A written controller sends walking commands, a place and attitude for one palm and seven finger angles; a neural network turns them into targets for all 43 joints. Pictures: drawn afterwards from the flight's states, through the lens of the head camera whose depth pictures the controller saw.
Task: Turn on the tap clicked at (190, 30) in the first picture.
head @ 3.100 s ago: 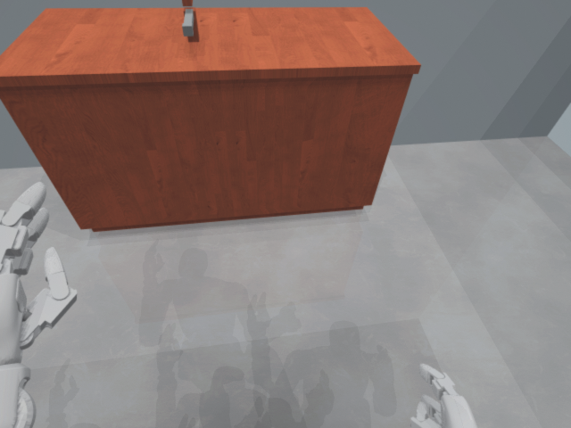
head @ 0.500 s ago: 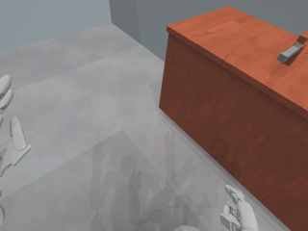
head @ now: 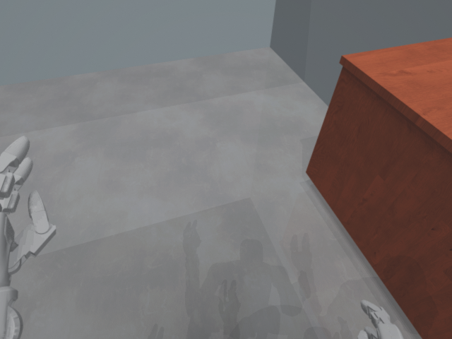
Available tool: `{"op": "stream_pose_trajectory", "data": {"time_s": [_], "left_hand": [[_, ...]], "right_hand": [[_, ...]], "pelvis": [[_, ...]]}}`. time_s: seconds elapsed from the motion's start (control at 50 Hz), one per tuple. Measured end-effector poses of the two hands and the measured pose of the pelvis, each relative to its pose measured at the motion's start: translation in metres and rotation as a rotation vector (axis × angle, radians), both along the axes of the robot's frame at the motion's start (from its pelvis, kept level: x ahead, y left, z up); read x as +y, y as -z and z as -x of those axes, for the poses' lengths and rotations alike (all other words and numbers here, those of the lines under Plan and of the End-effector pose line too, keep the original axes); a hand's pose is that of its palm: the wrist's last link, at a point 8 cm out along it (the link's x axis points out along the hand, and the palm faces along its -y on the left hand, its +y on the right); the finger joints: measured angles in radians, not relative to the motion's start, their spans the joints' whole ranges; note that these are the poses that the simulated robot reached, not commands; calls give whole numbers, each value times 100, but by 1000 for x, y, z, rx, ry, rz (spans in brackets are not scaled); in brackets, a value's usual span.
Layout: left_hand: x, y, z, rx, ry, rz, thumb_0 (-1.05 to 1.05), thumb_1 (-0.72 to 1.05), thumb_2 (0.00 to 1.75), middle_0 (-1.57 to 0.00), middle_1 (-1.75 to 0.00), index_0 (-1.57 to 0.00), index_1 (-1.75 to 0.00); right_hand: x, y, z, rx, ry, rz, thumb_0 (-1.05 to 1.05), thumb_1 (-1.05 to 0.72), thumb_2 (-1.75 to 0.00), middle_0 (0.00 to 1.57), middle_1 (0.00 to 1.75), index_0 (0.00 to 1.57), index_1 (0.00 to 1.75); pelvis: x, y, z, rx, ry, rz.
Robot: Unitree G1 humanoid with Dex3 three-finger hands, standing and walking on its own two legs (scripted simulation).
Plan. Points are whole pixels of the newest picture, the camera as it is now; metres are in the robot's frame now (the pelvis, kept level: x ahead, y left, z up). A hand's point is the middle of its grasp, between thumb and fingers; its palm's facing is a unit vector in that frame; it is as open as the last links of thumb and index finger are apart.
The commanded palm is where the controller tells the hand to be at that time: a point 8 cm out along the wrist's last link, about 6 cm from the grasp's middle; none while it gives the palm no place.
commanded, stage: walk to a spot facing it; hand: left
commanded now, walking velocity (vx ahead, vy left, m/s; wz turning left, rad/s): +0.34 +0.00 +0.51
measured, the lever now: out of the picture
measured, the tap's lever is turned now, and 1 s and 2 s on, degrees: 0 0 0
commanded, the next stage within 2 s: turn to face it in 0.90 s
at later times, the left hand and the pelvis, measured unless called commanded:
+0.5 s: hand (23, 236) +0.20 +0.27 +0.17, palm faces +0.60 -0.69 -0.41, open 7.4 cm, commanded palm +0.14 +0.30 +0.17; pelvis +0.04 -0.01 -0.02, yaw +13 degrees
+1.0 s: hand (32, 176) +0.29 +0.30 +0.18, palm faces +0.62 -0.65 -0.45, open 7.4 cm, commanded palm +0.22 +0.33 +0.17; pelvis +0.16 +0.01 -0.01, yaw +19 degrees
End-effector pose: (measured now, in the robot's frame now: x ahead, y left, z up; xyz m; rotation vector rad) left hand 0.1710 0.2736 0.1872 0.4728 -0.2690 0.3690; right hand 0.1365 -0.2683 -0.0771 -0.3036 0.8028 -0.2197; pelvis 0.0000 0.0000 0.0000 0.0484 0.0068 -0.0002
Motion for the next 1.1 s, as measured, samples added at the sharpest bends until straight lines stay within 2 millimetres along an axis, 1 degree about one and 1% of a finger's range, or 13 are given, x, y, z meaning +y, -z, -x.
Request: {"op": "stream_pose_trajectory", "data": {"time_s": [0.1,0.18,0.26,0.34,0.4,0.48,0.6,0.68,0.76,0.86,0.98,1.04,1.1], "left_hand": [[28,-1,18,-139,-43,5,1,89,90,-22,-30,-21,-30],[41,4,19,-150,-69,-24,1,89,90,-21,-30,-21,-30],[37,0,25,-114,-88,-23,2,89,90,-21,-30,-20,-30],[27,-8,30,-79,-123,-64,1,89,90,-21,-30,-21,-30],[22,-5,27,-56,-177,-115,1,89,90,-21,-30,-21,-30],[22,5,20,-36,-235,-60,1,89,90,-21,-30,-21,-30],[25,3,6,12,-246,-32,1,89,90,-22,-30,-21,-30],[38,-4,-3,-24,-255,-49,1,89,90,-22,-30,-21,-30],[58,-3,-17,-122,-261,-68,1,89,90,-22,-30,-21,-30],[75,5,-45,-113,-274,-68,1,89,90,-21,-30,-21,-30],[50,-7,-62,-47,-258,-89,2,89,90,-21,-30,-21,-30],[41,-10,-70,-14,-297,-143,1,89,90,-21,-30,-21,-30],[39,-5,-82,3,-358,-157,1,89,90,-22,-30,-21,-30]], "right_hand": [[20,-4,-25,-80,-59,54,2,-91,-90,20,30,20,30],[57,2,-37,-112,-85,-61,2,-91,-90,20,30,20,30],[95,9,-43,-87,-155,-176,2,-91,-90,20,30,20,30],[117,22,-52,-43,-229,-251,2,-90,-90,21,30,20,30],[118,41,-66,-12,-279,-275,1,-90,-90,21,30,21,30],[100,52,-88,55,-327,-223,2,-90,-90,21,30,21,30],[65,23,-126,48,-292,-100,2,-90,-90,21,30,21,30],[57,4,-155,6,-286,-18,2,-90,-90,21,30,20,30],[67,0,-186,-66,-279,27,2,-91,-90,20,30,20,30],[106,7,-210,-82,-284,-88,2,-91,-90,20,30,20,30],[149,18,-225,-38,-373,-235,1,-90,-90,20,30,20,30],[156,34,-238,0,-412,-278,1,-90,-90,21,30,20,30],[151,54,-257,41,-442,-280,1,-90,-90,21,30,21,30]], "pelvis": [[20,19,2,-6,-45,21],[20,20,3,-33,-84,29],[16,12,-5,-28,-117,45],[7,9,-19,-27,-138,54],[-4,19,-31,-30,-171,49],[-8,20,-41,-44,-212,32],[-5,4,-64,-22,-258,4],[4,3,-83,-13,-276,2],[23,19,-103,-25,-283,24],[24,20,-121,-34,-306,27],[16,10,-153,-12,-323,45],[8,15,-173,-15,-337,39],[0,23,-189,-26,-343,39]]}}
